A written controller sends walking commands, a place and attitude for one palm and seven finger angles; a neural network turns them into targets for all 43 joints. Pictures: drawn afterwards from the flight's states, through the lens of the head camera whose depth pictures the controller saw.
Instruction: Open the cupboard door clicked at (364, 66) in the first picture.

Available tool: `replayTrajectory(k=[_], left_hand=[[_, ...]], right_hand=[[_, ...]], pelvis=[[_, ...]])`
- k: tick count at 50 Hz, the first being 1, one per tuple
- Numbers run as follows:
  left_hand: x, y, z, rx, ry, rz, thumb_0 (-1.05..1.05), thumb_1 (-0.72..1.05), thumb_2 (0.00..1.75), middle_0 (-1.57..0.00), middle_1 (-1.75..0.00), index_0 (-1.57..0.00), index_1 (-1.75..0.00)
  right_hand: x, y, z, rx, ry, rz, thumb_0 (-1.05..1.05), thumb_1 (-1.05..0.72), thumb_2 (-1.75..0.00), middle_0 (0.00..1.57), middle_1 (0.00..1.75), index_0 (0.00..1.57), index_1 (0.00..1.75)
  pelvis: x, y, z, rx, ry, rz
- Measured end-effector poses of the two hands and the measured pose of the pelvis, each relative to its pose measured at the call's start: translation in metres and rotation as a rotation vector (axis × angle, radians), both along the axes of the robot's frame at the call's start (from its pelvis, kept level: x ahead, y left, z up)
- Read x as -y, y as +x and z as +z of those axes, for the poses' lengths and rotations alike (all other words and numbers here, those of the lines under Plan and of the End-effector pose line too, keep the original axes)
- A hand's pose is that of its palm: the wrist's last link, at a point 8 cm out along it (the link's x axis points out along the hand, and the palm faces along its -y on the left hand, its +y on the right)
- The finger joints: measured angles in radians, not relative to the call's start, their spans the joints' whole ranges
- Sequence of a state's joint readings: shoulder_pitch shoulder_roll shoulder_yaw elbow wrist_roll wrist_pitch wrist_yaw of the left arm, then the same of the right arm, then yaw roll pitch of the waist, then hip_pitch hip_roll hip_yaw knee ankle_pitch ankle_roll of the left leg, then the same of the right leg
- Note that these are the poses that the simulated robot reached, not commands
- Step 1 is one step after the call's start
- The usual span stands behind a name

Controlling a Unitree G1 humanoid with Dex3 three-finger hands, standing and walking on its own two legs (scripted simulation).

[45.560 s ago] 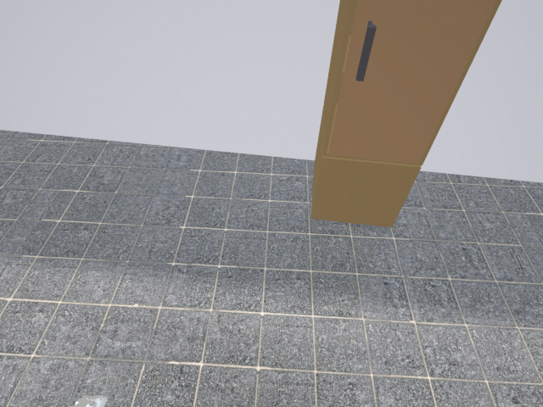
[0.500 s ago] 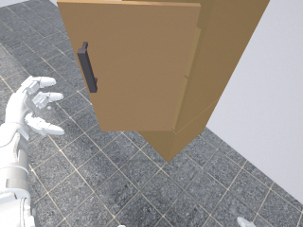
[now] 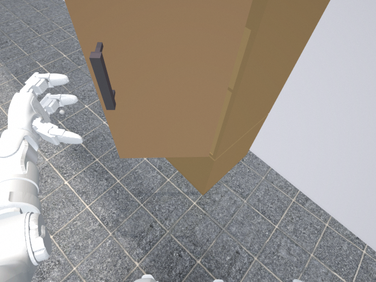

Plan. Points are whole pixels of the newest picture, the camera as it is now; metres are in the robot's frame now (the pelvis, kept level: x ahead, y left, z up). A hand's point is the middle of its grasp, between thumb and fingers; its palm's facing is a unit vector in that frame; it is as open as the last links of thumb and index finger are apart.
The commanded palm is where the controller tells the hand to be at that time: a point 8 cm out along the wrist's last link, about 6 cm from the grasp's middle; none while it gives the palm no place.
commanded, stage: move the hooked fingers beside the handle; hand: left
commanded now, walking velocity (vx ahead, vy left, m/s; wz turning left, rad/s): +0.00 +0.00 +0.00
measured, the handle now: (105, 78) +0.54 +0.20 +0.10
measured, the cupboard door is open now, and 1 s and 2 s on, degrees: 50 50 50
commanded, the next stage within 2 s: slide the fingers in behind the handle in 1.18 s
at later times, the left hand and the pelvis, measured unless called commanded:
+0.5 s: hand (69, 92) +0.49 +0.26 +0.10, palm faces +0.05 -1.00 +0.01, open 14.0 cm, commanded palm +0.47 +0.31 +0.10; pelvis +0.00 +0.00 -0.01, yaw -2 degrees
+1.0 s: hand (67, 99) +0.48 +0.27 +0.09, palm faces +0.05 -1.00 +0.01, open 14.0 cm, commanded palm +0.46 +0.31 +0.09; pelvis +0.01 +0.00 -0.01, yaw -1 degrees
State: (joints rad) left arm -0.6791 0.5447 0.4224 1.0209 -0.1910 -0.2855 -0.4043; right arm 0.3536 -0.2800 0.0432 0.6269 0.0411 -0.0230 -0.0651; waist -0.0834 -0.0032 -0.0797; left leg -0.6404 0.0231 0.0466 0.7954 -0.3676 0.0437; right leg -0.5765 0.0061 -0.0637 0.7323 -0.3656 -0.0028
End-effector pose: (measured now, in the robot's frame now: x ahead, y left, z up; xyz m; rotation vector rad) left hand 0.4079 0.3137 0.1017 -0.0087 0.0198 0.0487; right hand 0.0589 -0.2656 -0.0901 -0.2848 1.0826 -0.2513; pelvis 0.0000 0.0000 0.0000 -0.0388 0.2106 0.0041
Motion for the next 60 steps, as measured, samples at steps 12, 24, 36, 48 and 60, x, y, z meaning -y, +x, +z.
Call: replayTrajectory(k=[12, 24, 36, 48, 60], left_hand=[[-0.003, 0.030, 0.003, -0.001, 0.013, -0.005, -0.01, -0.50, 0.30, -0.29, -1.20, -0.30, -1.20], [-0.003, 0.061, -0.004, -0.020, -0.003, 0.002, -0.01, -0.50, 0.30, -0.30, -1.20, -0.30, -1.20], [-0.010, 0.060, -0.012, -0.013, -0.002, -0.005, -0.01, -0.50, 0.30, -0.29, -1.20, -0.30, -1.20], [-0.006, 0.046, -0.008, -0.010, -0.008, -0.007, -0.01, -0.50, 0.30, -0.29, -1.20, -0.30, -1.20], [-0.004, 0.042, -0.007, -0.007, 0.001, 0.003, -0.01, -0.50, 0.30, -0.30, -1.20, -0.30, -1.20]], right_hand=[[0.007, -0.045, -0.005, -0.134, -0.020, -0.065, 0.01, -0.91, -0.90, 0.20, 0.30, 0.21, 0.30], [0.009, -0.078, -0.003, -0.241, -0.039, -0.125, 0.01, -0.91, -0.90, 0.20, 0.30, 0.21, 0.30], [0.001, -0.069, -0.004, -0.262, -0.014, -0.135, 0.01, -0.91, -0.90, 0.20, 0.30, 0.21, 0.30], [-0.005, -0.023, -0.007, -0.148, 0.007, -0.069, 0.01, -0.91, -0.90, 0.20, 0.30, 0.21, 0.30], [0.000, -0.024, -0.008, -0.130, -0.006, -0.052, 0.01, -0.91, -0.90, 0.20, 0.30, 0.21, 0.30]], pelvis=[[0.002, -0.002, -0.005, -0.045, -0.007, -0.009], [0.003, -0.001, -0.010, -0.095, -0.013, -0.022], [-0.001, 0.010, -0.009, -0.105, -0.017, -0.032], [-0.004, 0.012, -0.008, -0.077, -0.019, -0.016], [-0.001, 0.003, -0.010, -0.070, -0.017, -0.010]])
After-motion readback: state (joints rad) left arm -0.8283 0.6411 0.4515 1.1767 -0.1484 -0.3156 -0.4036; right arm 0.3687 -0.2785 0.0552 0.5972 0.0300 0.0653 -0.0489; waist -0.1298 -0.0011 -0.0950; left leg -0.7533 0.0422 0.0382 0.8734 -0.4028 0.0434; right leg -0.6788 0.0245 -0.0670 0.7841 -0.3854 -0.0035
